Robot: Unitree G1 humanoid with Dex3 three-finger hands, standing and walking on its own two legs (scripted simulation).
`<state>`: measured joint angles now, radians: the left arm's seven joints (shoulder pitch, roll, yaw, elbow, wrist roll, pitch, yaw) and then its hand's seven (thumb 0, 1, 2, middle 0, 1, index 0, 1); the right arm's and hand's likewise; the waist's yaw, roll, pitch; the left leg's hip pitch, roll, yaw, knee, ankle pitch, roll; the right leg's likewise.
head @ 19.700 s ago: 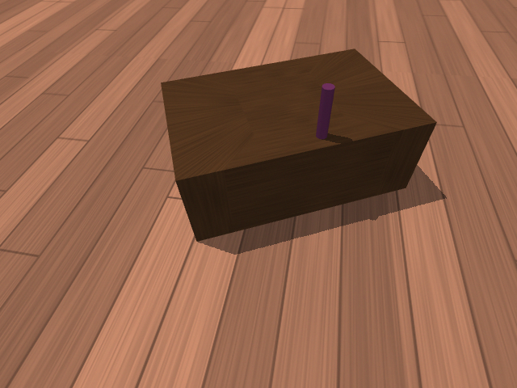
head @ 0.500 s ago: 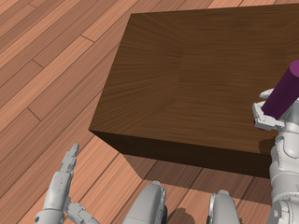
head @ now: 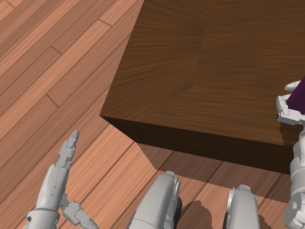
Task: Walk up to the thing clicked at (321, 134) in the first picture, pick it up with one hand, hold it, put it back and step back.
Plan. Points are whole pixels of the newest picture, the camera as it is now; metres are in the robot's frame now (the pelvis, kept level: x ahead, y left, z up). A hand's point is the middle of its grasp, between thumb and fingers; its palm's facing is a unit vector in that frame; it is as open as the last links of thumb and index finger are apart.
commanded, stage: lower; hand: right
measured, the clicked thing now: out of the picture +0.47 -0.21 -0.01
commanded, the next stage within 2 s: loosen in 0.80 s
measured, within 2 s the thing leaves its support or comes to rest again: rests again in 0.64 s
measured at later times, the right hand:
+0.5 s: hand (285, 109) +0.47 -0.20 -0.08, palm faces +0.20 +0.98 +0.01, open 6.2 cm
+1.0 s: hand (284, 111) +0.47 -0.20 -0.10, palm faces +0.19 +0.98 +0.01, open 6.2 cm
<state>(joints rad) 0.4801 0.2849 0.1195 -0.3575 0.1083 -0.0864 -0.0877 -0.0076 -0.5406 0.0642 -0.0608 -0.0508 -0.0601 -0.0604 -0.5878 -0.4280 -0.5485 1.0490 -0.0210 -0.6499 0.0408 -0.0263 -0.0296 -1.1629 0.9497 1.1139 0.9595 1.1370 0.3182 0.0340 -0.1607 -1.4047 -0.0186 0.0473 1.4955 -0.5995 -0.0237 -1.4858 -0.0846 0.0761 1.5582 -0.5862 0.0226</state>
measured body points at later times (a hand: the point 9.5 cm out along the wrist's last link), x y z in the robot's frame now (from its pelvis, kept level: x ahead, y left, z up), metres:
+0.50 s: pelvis -0.01 +0.00 -0.03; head +0.17 -0.08 +0.38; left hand +0.17 +0.25 +0.10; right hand +0.45 -0.25 -0.08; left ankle +0.05 +0.14 -0.56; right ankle +0.06 -0.13 -0.56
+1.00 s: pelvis -0.02 +0.00 -0.04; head +0.17 -0.08 +0.36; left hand +0.17 +0.25 +0.11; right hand +0.46 -0.25 -0.10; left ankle +0.05 +0.14 -0.56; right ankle +0.06 -0.13 -0.56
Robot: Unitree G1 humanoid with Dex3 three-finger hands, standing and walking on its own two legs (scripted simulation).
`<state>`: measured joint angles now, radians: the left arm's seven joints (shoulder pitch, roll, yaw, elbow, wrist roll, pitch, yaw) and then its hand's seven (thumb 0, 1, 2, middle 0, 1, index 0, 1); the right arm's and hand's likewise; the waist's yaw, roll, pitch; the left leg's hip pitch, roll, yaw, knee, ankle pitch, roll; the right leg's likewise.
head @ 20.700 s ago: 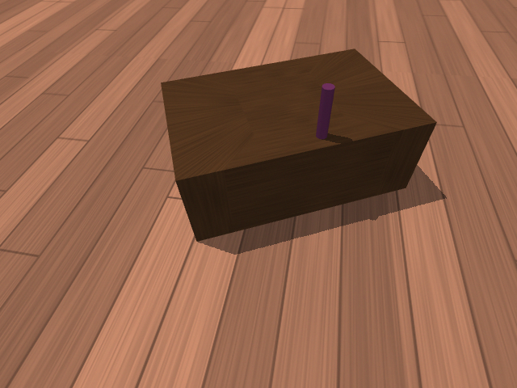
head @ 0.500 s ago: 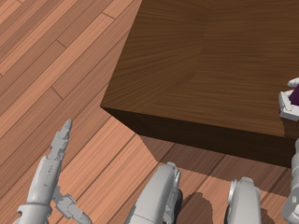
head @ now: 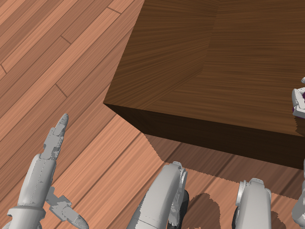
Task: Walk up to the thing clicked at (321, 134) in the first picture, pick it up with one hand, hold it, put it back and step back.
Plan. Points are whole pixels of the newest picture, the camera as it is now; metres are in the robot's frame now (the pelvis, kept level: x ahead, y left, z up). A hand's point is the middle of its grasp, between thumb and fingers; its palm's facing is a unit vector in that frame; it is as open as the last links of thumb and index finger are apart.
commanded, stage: loosen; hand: right
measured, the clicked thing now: out of the picture +0.48 -0.23 -0.01
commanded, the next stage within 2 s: open in 0.02 s
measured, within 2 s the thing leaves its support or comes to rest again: neither
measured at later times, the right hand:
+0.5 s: hand out of the picture +0.48 -0.21 -0.06, palm faces +0.21 +0.98 +0.01, open 12.3 cm
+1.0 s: hand out of the picture +0.48 -0.27 +0.05, palm faces +0.26 +0.96 -0.03, open 17.1 cm
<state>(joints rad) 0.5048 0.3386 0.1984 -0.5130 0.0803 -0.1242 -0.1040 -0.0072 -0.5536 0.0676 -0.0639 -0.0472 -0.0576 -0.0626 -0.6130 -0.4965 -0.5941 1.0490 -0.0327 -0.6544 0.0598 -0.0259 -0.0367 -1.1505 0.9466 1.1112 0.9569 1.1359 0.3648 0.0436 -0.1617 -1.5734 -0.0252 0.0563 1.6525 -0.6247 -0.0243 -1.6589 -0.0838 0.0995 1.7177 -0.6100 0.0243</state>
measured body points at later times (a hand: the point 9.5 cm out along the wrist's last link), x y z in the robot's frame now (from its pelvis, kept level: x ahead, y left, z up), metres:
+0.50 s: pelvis +0.00 +0.00 +0.00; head +0.19 -0.09 +0.40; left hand +0.18 +0.25 +0.15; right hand +0.47 -0.26 -0.06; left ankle +0.07 +0.13 -0.51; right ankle +0.07 -0.13 -0.51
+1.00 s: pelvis +0.01 +0.00 +0.05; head +0.16 -0.07 +0.47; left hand +0.18 +0.26 +0.13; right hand +0.46 -0.32 +0.06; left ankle +0.07 +0.13 -0.51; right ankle +0.07 -0.13 -0.51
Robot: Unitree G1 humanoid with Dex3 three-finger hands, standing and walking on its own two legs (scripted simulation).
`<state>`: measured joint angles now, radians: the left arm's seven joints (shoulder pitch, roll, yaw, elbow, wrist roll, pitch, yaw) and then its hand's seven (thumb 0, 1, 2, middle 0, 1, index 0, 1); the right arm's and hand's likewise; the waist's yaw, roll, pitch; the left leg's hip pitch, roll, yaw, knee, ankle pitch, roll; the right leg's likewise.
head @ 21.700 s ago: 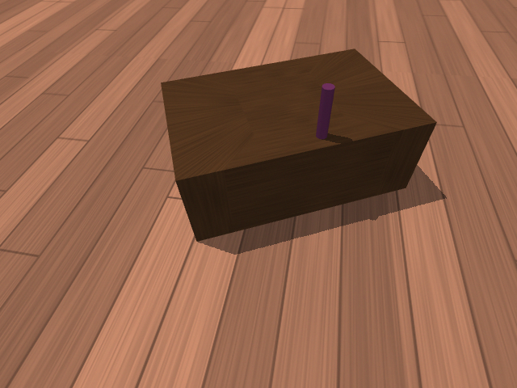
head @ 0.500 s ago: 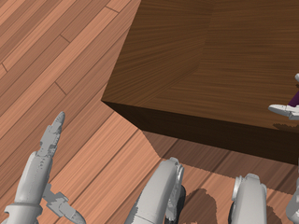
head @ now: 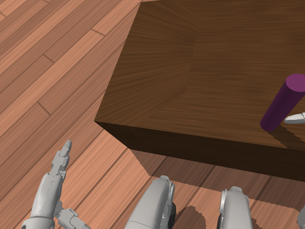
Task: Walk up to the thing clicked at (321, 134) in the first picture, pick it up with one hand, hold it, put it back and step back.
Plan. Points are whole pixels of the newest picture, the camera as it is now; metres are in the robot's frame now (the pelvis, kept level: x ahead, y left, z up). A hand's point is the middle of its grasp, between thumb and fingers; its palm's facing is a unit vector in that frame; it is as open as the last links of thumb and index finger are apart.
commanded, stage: rise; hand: right
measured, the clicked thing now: (280, 107) +0.47 -0.21 -0.06
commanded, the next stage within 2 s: home in 0.06 s
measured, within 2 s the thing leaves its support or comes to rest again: neither
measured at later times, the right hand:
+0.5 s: hand out of the picture +0.40 -0.33 +0.10, palm faces +0.36 +0.87 -0.33, open 17.2 cm
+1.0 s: hand (304, 214) +0.22 -0.19 +0.07, palm faces +0.19 +0.95 -0.24, open 17.4 cm
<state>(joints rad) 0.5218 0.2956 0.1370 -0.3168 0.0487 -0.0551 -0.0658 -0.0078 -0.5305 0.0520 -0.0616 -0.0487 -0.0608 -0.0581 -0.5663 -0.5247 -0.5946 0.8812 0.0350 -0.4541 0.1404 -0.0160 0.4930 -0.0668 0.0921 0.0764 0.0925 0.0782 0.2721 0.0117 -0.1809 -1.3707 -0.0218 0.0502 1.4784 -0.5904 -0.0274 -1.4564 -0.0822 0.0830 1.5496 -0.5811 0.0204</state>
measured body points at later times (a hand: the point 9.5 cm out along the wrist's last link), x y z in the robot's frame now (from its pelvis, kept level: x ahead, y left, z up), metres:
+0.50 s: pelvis +0.04 -0.01 +0.12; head +0.10 -0.04 +0.56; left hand +0.21 +0.19 +0.09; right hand +0.38 -0.37 +0.13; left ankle +0.05 +0.14 -0.56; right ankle +0.06 -0.13 -0.56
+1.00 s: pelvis +0.06 +0.00 +0.14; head +0.09 +0.00 +0.59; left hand +0.23 +0.23 +0.05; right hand +0.20 -0.23 +0.09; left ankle +0.05 +0.14 -0.56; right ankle +0.06 -0.13 -0.56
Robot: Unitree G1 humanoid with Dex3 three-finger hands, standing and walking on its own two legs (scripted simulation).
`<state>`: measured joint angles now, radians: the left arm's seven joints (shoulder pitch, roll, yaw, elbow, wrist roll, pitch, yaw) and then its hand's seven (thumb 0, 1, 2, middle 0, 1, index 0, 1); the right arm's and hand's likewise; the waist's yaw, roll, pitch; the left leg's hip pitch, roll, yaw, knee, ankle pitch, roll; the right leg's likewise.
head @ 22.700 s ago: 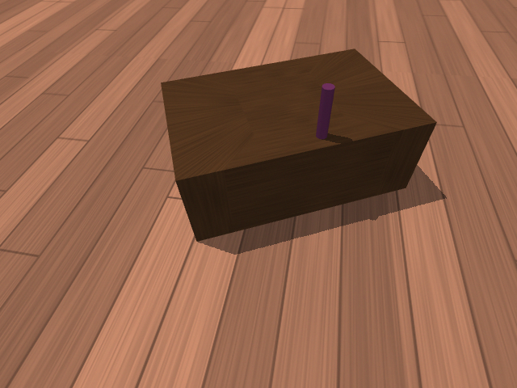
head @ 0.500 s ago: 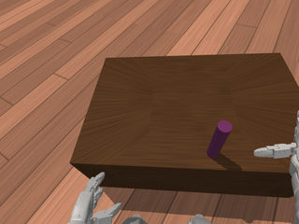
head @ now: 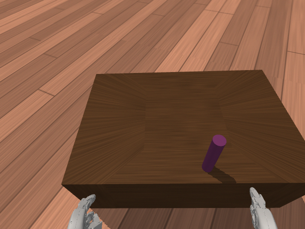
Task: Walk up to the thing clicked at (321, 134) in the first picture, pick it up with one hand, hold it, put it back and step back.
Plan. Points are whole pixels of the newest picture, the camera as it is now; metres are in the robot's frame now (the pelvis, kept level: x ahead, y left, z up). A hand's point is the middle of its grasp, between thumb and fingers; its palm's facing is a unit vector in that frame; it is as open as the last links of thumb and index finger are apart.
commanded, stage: home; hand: right
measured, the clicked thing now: (212, 155) +0.42 -0.19 -0.20
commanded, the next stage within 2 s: none
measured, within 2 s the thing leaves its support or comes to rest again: neither
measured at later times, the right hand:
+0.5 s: hand out of the picture +0.14 -0.17 -0.06, palm faces +0.13 +0.95 -0.28, open 17.4 cm
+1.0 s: hand out of the picture +0.15 -0.18 -0.06, palm faces +0.12 +0.95 -0.28, open 17.4 cm
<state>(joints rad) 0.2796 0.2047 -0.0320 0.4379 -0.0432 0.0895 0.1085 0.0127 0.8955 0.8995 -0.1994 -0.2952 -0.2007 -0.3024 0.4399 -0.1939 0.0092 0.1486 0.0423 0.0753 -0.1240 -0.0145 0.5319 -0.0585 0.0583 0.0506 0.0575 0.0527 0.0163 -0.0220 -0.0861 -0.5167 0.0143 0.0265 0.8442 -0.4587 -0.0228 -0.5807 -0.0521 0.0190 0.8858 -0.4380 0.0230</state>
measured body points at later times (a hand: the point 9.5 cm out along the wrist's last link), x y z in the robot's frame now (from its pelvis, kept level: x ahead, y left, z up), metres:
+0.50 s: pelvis -0.02 +0.01 +0.00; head +0.00 +0.02 +0.45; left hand +0.14 +0.26 -0.08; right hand +0.13 -0.22 -0.04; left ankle -0.02 +0.13 -0.70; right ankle +0.00 -0.13 -0.70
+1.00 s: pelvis -0.02 +0.00 +0.00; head +0.00 +0.01 +0.45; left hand +0.14 +0.25 -0.08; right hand +0.14 -0.23 -0.04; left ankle -0.02 +0.13 -0.70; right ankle +0.00 -0.13 -0.70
